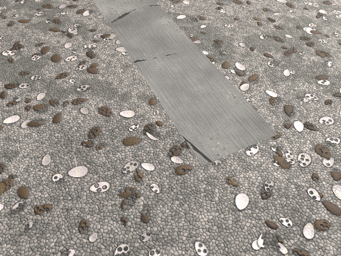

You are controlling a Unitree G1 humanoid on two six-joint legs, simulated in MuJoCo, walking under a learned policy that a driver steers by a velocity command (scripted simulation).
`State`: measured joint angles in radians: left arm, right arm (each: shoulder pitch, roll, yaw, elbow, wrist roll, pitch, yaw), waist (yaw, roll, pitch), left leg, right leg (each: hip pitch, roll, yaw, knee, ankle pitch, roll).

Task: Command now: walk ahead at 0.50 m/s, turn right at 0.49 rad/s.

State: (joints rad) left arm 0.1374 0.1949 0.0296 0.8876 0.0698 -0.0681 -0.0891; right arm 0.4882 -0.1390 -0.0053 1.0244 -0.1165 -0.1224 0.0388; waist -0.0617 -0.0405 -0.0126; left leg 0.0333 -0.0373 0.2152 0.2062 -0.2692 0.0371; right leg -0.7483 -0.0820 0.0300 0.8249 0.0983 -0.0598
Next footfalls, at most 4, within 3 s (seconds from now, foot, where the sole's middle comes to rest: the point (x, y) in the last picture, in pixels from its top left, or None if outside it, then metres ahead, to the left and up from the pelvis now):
0.14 right None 0.20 -0.12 -0.78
0.64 left None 0.51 0.04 -0.94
1.04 right None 0.31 -0.18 -0.79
1.26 left None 0.48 -0.02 -0.94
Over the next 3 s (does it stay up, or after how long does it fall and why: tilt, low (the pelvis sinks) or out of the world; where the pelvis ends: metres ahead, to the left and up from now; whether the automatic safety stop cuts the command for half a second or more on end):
stays up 0.56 -0.17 -0.17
